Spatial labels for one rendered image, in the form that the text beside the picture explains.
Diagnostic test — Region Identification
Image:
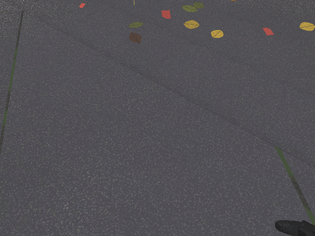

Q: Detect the robot right hand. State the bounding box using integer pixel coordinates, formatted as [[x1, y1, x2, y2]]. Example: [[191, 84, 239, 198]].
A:
[[275, 220, 315, 236]]

